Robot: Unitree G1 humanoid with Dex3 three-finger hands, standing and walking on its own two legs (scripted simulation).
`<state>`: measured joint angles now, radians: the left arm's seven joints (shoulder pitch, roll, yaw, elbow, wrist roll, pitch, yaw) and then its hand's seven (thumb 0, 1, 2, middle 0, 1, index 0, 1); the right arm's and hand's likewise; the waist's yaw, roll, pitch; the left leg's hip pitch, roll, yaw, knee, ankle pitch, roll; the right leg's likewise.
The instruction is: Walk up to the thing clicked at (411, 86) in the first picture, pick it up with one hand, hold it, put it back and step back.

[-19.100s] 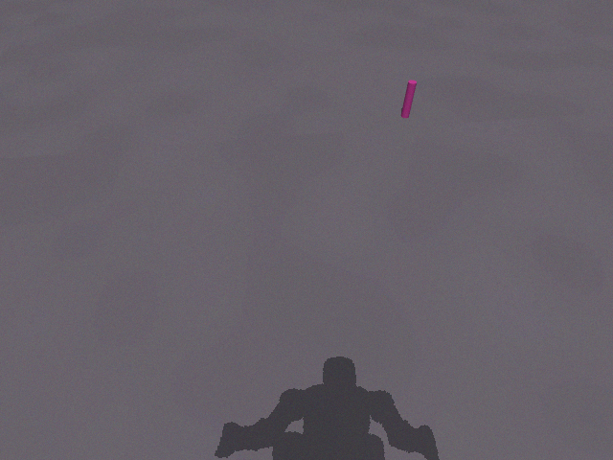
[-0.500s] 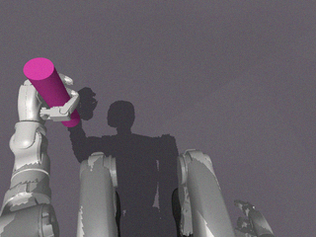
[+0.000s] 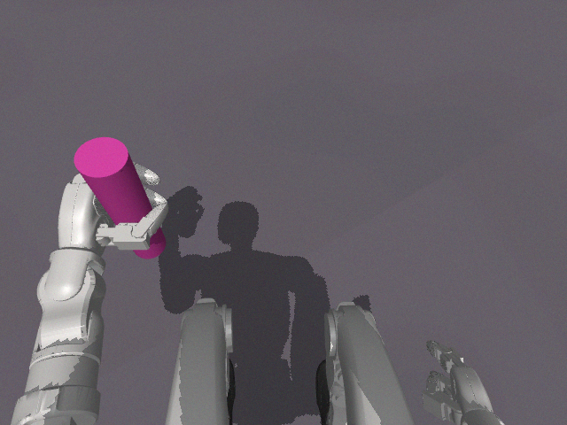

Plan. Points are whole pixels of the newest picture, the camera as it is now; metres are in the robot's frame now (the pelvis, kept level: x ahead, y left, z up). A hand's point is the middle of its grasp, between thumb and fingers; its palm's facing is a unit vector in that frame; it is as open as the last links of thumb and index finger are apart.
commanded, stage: lift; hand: left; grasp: from the side
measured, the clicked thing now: (131, 210) +0.39 +0.22 +0.00
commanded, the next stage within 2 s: hold in 1.34 s
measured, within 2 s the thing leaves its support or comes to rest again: neither
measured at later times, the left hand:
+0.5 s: hand (76, 149) +0.38 +0.21 +0.16, palm faces +0.06 -1.00 -0.05, open 6.7 cm
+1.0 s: hand (39, 107) +0.37 +0.19 +0.23, palm faces +0.05 -1.00 -0.01, open 6.7 cm
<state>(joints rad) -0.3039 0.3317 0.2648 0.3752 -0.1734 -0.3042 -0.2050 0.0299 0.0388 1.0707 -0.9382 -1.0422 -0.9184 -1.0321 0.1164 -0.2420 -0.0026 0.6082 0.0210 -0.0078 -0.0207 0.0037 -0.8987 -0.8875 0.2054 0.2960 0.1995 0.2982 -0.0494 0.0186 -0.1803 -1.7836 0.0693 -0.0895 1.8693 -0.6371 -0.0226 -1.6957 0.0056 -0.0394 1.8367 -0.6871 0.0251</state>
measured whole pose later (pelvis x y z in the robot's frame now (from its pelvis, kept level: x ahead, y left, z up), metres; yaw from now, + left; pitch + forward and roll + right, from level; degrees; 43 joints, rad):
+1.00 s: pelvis +0.05 +0.00 +0.20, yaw +4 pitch +13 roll -2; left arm -0.12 0.25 0.15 0.36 -0.20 -0.29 -0.16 0.03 0.04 1.07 -0.93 -1.05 -0.91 -1.04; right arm 0.22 -0.21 0.02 0.63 0.03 -0.07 -0.06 0.01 -0.90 -0.89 0.21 0.30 0.20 0.30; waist -0.03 0.01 -0.08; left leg -0.85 0.06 -0.03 1.09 -0.46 -0.02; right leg -0.78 -0.01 -0.03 1.05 -0.50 0.02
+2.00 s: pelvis +0.06 +0.00 +0.23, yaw +4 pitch +6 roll -1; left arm -0.11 0.23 0.15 0.42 -0.20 -0.32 -0.20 0.03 0.04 1.07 -0.93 -1.06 -0.91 -1.05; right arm 0.22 -0.21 0.01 0.66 0.01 -0.04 -0.06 0.01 -0.90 -0.89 0.20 0.30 0.20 0.30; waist -0.02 0.01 -0.03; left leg -0.57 0.06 -0.01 0.86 -0.40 -0.03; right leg -0.51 -0.01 -0.02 0.83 -0.43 0.02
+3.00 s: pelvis +0.06 +0.00 +0.24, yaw +4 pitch +5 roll -1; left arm -0.14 0.21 0.14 0.49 -0.20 -0.35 -0.20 0.03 0.05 1.06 -0.92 -1.07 -0.90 -1.05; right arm 0.24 -0.21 0.01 0.68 0.01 -0.05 -0.05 0.01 -0.89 -0.89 0.20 0.30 0.20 0.30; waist -0.02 0.01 -0.02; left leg -0.54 0.05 0.00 0.82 -0.37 -0.02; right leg -0.47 -0.02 -0.02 0.79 -0.40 0.02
